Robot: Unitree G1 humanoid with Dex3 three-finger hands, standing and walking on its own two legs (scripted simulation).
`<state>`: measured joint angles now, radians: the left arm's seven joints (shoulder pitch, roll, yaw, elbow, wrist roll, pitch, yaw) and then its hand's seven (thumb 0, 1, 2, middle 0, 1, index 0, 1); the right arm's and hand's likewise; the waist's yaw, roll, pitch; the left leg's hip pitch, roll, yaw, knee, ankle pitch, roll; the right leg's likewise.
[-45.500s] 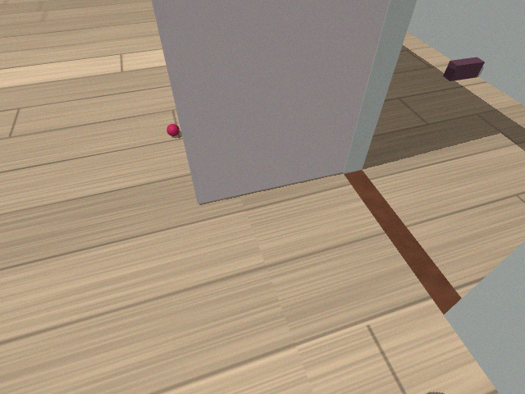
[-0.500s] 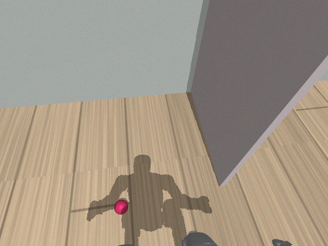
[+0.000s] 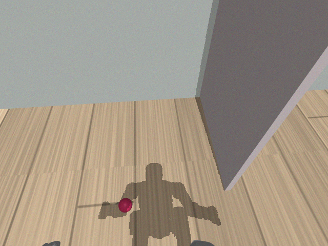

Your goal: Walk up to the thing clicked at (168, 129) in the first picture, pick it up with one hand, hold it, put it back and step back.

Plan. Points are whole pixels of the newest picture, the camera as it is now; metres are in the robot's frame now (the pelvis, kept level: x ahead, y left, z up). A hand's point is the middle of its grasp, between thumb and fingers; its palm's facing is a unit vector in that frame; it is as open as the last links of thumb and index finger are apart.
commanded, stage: walk up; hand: left
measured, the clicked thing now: (125, 205) +0.42 +0.23 -0.72
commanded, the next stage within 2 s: none
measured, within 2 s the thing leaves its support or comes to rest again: neither
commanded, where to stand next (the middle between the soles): +0.01 +0.03 m, yaw -6 degrees
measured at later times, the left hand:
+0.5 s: hand out of the picture +0.08 +0.28 -0.13, palm faces +0.00 -0.93 -0.37, open 7.3 cm
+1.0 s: hand out of the picture +0.08 +0.32 -0.15, palm faces -0.03 -0.90 -0.43, open 7.3 cm
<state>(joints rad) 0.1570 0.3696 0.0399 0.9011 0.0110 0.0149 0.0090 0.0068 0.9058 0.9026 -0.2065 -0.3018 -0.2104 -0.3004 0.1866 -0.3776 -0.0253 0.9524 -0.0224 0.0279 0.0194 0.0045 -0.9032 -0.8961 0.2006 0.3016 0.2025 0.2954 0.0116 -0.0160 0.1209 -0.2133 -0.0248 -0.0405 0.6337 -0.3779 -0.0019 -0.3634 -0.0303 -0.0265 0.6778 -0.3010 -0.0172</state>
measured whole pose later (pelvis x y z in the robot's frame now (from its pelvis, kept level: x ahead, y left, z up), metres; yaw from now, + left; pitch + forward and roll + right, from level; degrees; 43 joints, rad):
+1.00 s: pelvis -0.06 +0.04 +0.00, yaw +2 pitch -1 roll +0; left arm 0.01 0.40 0.05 0.93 0.05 0.03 0.03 0.01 0.90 0.90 -0.21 -0.30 -0.21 -0.30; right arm 0.11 -0.43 -0.08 0.94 -0.01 0.06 0.03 0.00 -0.91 -0.90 0.20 0.30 0.20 0.29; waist -0.01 -0.01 0.18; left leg -0.31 -0.03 -0.05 0.83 -0.48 0.01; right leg -0.44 -0.09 -0.01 0.59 -0.13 0.02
